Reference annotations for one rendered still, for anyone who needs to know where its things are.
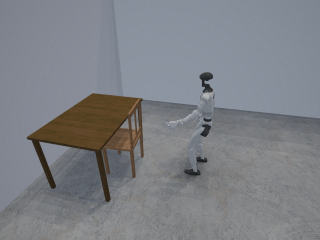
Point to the left robot upper arm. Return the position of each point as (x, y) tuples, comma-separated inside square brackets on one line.
[(204, 99)]

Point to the robot torso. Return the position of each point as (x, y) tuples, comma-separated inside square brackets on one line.
[(208, 110)]

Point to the robot head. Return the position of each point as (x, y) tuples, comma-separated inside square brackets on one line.
[(205, 77)]

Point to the robot left hand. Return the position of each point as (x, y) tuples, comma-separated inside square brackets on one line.
[(171, 125)]

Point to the table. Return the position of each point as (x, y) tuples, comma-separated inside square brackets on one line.
[(88, 125)]

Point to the robot right hand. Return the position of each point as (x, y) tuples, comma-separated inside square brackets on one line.
[(198, 117)]

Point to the chair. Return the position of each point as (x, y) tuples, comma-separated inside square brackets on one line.
[(126, 139)]

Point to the robot left forearm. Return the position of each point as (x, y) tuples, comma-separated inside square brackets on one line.
[(187, 119)]

